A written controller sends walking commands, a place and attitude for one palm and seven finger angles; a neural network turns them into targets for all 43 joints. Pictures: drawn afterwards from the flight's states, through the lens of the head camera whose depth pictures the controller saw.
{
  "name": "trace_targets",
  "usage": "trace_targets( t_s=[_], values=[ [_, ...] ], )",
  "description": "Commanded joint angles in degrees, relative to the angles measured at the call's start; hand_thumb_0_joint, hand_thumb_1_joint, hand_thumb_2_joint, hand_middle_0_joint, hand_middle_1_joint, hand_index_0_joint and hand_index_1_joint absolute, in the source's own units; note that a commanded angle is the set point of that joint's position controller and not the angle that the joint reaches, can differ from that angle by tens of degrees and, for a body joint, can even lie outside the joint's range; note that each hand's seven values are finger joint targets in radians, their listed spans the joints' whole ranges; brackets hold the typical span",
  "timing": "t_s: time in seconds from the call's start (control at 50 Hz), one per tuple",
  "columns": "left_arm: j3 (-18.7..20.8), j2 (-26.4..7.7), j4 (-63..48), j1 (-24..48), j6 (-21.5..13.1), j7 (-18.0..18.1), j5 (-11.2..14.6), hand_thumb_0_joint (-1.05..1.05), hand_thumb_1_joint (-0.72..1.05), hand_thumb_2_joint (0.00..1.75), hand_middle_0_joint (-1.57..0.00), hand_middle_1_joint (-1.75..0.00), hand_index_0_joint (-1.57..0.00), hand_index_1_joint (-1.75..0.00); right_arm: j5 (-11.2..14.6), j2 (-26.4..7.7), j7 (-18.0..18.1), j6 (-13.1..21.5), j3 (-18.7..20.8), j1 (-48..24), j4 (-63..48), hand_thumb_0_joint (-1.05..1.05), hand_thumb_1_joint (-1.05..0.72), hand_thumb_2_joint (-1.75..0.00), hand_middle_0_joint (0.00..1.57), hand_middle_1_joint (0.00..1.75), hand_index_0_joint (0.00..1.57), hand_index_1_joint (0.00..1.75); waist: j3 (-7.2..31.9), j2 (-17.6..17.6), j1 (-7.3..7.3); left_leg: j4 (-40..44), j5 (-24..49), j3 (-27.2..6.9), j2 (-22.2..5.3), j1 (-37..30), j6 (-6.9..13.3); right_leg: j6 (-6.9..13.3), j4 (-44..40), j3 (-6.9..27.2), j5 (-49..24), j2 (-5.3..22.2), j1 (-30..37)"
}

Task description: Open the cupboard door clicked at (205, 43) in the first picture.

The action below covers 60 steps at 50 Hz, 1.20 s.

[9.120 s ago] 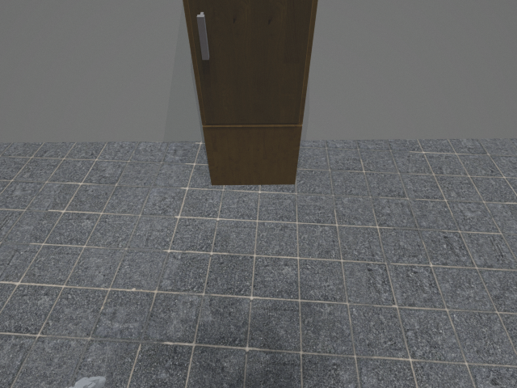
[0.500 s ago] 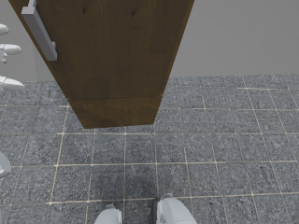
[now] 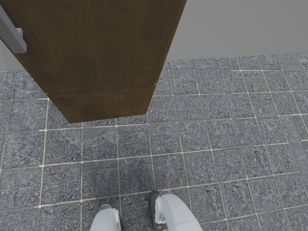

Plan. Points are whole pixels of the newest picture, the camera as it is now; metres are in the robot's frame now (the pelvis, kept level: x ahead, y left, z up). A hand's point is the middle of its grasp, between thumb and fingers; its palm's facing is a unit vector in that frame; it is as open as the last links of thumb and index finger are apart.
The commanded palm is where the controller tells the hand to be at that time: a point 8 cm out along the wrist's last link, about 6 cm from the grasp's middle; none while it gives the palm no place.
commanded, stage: move the hooked fingers beside the handle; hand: left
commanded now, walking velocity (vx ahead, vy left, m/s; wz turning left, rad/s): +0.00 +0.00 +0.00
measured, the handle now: (2, 15) +0.57 +0.25 +0.10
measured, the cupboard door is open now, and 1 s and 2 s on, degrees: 0 0 0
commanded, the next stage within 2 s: slide the fingers in behind the handle in 0.74 s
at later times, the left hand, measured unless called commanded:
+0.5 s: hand out of the picture +0.51 +0.32 +0.10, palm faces +0.07 -1.00 +0.01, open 14.0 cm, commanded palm +0.50 +0.36 +0.10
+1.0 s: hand out of the picture +0.52 +0.30 +0.10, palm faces +0.03 -1.00 -0.02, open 14.0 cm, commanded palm +0.50 +0.33 +0.09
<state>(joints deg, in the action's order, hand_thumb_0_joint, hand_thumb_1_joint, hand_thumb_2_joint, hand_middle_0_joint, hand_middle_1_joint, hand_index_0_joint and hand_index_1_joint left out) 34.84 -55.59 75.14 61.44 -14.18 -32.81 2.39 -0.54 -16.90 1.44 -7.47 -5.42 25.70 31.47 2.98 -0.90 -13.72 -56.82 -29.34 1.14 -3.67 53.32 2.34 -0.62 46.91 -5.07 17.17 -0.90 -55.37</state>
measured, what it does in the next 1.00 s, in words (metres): stands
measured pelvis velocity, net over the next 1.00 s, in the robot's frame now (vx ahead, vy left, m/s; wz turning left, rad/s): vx -0.01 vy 0.00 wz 0.01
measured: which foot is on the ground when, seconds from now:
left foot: down 0.00-1.00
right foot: down 0.00-1.00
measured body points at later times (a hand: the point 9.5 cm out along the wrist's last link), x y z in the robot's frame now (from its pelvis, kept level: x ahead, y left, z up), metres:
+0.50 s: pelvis +0.01 +0.00 +0.00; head +0.17 +0.04 +0.42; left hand +0.50 +0.38 +0.10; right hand +0.01 -0.28 -0.09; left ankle -0.04 +0.08 -0.68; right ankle +0.04 -0.14 -0.68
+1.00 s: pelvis -0.01 +0.00 +0.00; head +0.16 +0.04 +0.41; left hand +0.51 +0.35 +0.11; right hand -0.04 -0.26 -0.09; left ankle -0.04 +0.08 -0.68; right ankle +0.04 -0.14 -0.68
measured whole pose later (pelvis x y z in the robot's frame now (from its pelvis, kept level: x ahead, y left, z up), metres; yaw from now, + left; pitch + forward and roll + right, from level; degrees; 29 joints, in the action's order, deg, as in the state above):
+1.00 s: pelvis -0.01 +0.00 +0.00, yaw +0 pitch +25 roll -6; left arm 31.5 -51.4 72.8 60.7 -14.6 -30.6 3.2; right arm -0.4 -16.3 0.8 -7.6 -5.6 25.6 32.2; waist 3.4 -1.2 -13.0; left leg -58.0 -29.4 0.1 -3.6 53.5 2.0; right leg -0.4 47.6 -5.6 17.2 -1.0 -55.2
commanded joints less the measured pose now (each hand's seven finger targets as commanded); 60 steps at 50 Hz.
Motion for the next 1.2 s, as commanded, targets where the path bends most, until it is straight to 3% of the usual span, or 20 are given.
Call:
trace_targets(
  t_s=[0.0,0.12,0.16,0.24,0.26,0.36,0.42,0.48,0.56,0.58,0.64,0.68,0.72,0.76,0.8,0.94,1.02,1.08,1.16,1.18],
  values=[
    [3.56,-20.19,-14.14,17.77,-3.76,0.28,2.14,0.0,-0.5,0.3,-0.3,-1.2,-0.3,-1.2,-0.58,-12.83,0.29,0.09,5.27,13.37,-1.63,0.0,-0.9,-0.9,0.2,0.3,0.2,0.3,33.58,-16.28,2.44,5.06,46.17,-6.14,0.24,-24.55,-2.48,2.02,-0.04,1.4,-20.33,-2.78,17.44],
    [4.01,-17.94,-17.73,14.0,-4.12,0.79,3.17,0.0,-0.5,0.3,-0.3,-1.2,-0.3,-1.2,-0.62,-12.42,-0.74,-0.09,5.89,13.06,-1.85,0.0,-0.9,-0.9,0.2,0.3,0.2,0.3,33.48,-17.56,3.4,5.01,50.25,-6.03,0.04,-27.85,-2.81,2.07,-0.54,1.27,-21.84,-3.11,17.47],
    [2.0,-14.93,-18.2,15.23,-4.23,0.54,3.92,0.0,-0.5,0.3,-0.3,-1.2,-0.3,-1.2,-0.45,-12.23,-0.75,-0.4,5.77,12.77,-1.75,0.0,-0.9,-0.9,0.2,0.3,0.2,0.3,31.75,-17.54,2.53,5.03,50.38,-5.99,0.03,-28.48,-2.69,2.17,-0.86,1.12,-21.71,-3.21,16.13],
    [1.37,-14.07,-15.37,13.63,-3.63,0.48,4.02,0.0,-0.5,0.3,-0.3,-1.2,-0.3,-1.2,-0.28,-12.32,-0.61,-0.35,5.79,12.22,-1.69,0.0,-0.9,-0.9,0.2,0.3,0.2,0.3,29.26,-13.29,2.29,5.68,44.47,-5.38,0.58,-24.4,-1.79,1.84,-1.34,1.5,-20.87,-3.06,18.24],
    [0.66,-13.22,-15.83,14.94,-3.93,0.39,4.29,0.0,-0.5,0.3,-0.3,-1.2,-0.3,-1.2,-0.24,-12.28,-0.42,-0.38,5.67,12.03,-1.57,0.0,-0.9,-0.9,0.2,0.3,0.2,0.3,29.04,-15.52,2.03,5.67,45.99,-5.55,0.58,-25.52,-2.22,2.17,-1.07,1.35,-21.34,-3.03,17.33],
    [0.37,-13.59,-14.4,16.03,-4.65,0.76,4.22,0.0,-0.5,0.3,-0.3,-1.2,-0.3,-1.2,-0.17,-12.26,0.02,-0.05,5.42,11.14,-1.85,0.0,-0.9,-0.9,0.2,0.3,0.2,0.3,28.16,-13.92,1.71,5.45,41.92,-4.9,0.94,-22.58,-1.79,2.19,-0.77,1.93,-21.12,-2.84,18.53],
    [1.66,-16.68,-13.3,17.5,-4.94,0.81,3.49,0.0,-0.5,0.3,-0.3,-1.2,-0.3,-1.2,-0.13,-12.41,0.34,0.44,5.3,10.63,-1.91,0.0,-0.9,-0.9,0.2,0.3,0.2,0.3,28.42,-12.09,1.75,5.19,37.28,-4.54,1.25,-18.86,-1.28,1.99,-0.39,2.45,-20.77,-2.67,20.93],
    [2.32,-18.59,-14.44,18.1,-5.36,0.5,2.97,0.0,-0.5,0.3,-0.3,-1.2,-0.3,-1.2,-0.03,-12.37,0.51,0.65,5.17,10.51,-2.0,0.0,-0.9,-0.9,0.2,0.3,0.2,0.3,31.23,-15.7,2.36,4.78,39.27,-4.65,1.25,-20.71,-1.69,2.2,0.36,2.4,-21.14,-2.57,20.55],
    [1.31,-16.42,-12.38,17.15,-5.11,-0.4,3.9,0.0,-0.5,0.3,-0.3,-1.2,-0.3,-1.2,0.13,-12.46,0.56,0.71,4.99,10.27,-2.19,0.0,-0.9,-0.9,0.2,0.3,0.2,0.3,29.59,-12.79,1.63,4.49,38.11,-4.76,1.15,-19.51,-1.35,2.12,0.24,2.2,-20.42,-2.77,19.65],
    [1.46,-17.9,-11.95,18.1,-4.76,-0.52,3.45,0.0,-0.5,0.3,-0.3,-1.2,-0.3,-1.2,0.27,-12.57,0.77,0.69,4.81,10.07,-1.88,0.0,-0.9,-0.9,0.2,0.3,0.2,0.3,29.14,-12.88,1.7,4.54,36.58,-4.78,1.19,-18.34,-1.32,1.94,0.31,2.21,-19.51,-2.7,19.51],
    [-0.62,-16.22,-12.16,20.15,-4.35,-0.65,3.08,0.0,-0.5,0.3,-0.3,-1.2,-0.3,-1.2,0.37,-12.47,0.82,0.45,4.52,10.49,-1.48,0.0,-0.9,-0.9,0.2,0.3,0.2,0.3,29.02,-14.09,0.8,4.7,34.6,-5.0,1.1,-19.23,-1.44,1.79,-0.08,1.93,-16.57,-2.73,16.91],
    [-0.31,-17.06,-14.13,22.95,-4.94,-0.55,3.11,0.0,-0.5,0.3,-0.3,-1.2,-0.3,-1.2,0.26,-12.47,0.96,0.42,4.46,10.74,-1.13,0.0,-0.9,-0.9,0.2,0.3,0.2,0.3,31.58,-17.55,0.85,4.41,37.2,-5.54,0.87,-21.96,-2.16,2.0,0.33,1.82,-16.71,-2.71,15.93],
    [-0.27,-16.5,-12.81,21.39,-4.73,-0.26,2.97,0.0,-0.5,0.3,-0.3,-1.2,-0.3,-1.2,0.09,-12.48,0.92,0.5,4.6,11.15,-0.9,0.0,-0.9,-0.9,0.2,0.3,0.2,0.3,31.06,-15.23,0.63,4.3,37.46,-5.89,0.74,-21.84,-2.13,1.93,0.11,1.54,-16.14,-2.82,15.31],
    [-1.49,-14.97,-13.23,22.81,-4.75,-0.22,3.11,0.0,-0.5,0.3,-0.3,-1.2,-0.3,-1.2,0.06,-12.3,0.91,0.44,4.36,11.31,-0.71,0.0,-0.9,-0.9,0.2,0.3,0.2,0.3,30.3,-17.25,0.42,4.61,37.89,-6.26,0.72,-22.8,-2.46,2.18,0.08,1.26,-15.34,-2.83,13.87],
    [-0.51,-16.33,-12.18,21.84,-4.17,0.42,2.7,0.0,-0.5,0.3,-0.3,-1.2,-0.3,-1.2,0.0,-12.44,0.89,0.43,4.44,11.52,-0.52,0.0,-0.9,-0.9,0.2,0.3,0.2,0.3,30.36,-15.58,0.57,4.62,36.79,-6.25,0.59,-22.03,-2.3,1.94,-0.08,1.25,-14.72,-2.89,14.06],
    [-2.25,-12.02,-14.73,20.42,-4.17,2.81,2.69,0.0,-0.5,0.3,-0.3,-1.2,-0.3,-1.2,-0.3,-12.02,0.22,0.27,4.71,12.26,-0.87,0.0,-0.9,-0.9,0.2,0.3,0.2,0.3,31.01,-15.95,1.01,5.7,36.99,-6.31,0.43,-23.69,-2.54,1.99,-0.76,1.0,-13.95,-2.97,13.94],
    [-0.93,-13.23,-14.55,19.71,-4.17,4.56,2.37,0.0,-0.5,0.3,-0.3,-1.2,-0.3,-1.2,-0.37,-11.89,0.15,0.31,4.71,12.17,-1.23,0.0,-0.9,-0.9,0.2,0.3,0.2,0.3,29.39,-13.76,1.46,6.46,34.16,-5.47,0.77,-20.09,-1.84,1.98,-0.83,1.49,-15.58,-2.8,17.27],
    [1.2,-14.66,-18.37,18.09,-5.51,5.75,2.32,0.0,-0.5,0.3,-0.3,-1.2,-0.3,-1.2,-0.59,-11.85,-0.18,0.41,5.34,12.45,-1.61,0.0,-0.9,-0.9,0.2,0.3,0.2,0.3,33.8,-15.92,2.89,6.37,38.57,-5.38,0.72,-23.2,-2.3,2.24,-0.46,1.76,-18.38,-2.78,19.45],
    [-2.19,-8.7,-16.43,17.68,-5.88,5.55,3.76,0.0,-0.5,0.3,-0.3,-1.2,-0.3,-1.2,-0.17,-11.46,-0.27,0.28,5.29,11.61,-1.31,0.0,-0.9,-0.9,0.2,0.3,0.2,0.3,27.54,-11.74,1.36,7.07,33.37,-4.48,0.89,-20.09,-1.21,2.04,-1.7,2.06,-17.69,-2.92,19.55],
    [-0.49,-11.02,-16.93,17.93,-6.0,5.6,3.76,0.0,-0.5,0.3,-0.3,-1.2,-0.3,-1.2,-0.29,-11.84,-0.09,0.39,5.46,11.7,-1.17,0.0,-0.9,-0.9,0.2,0.3,0.2,0.3,29.45,-11.92,1.96,7.19,32.82,-4.41,1.02,-19.74,-1.19,1.97,-1.54,2.39,-18.18,-2.75,21.08]
  ],
)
